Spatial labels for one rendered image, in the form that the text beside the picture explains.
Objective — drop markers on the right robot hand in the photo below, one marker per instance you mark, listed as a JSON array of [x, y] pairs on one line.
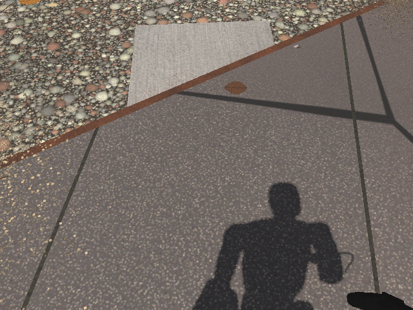
[[375, 301]]

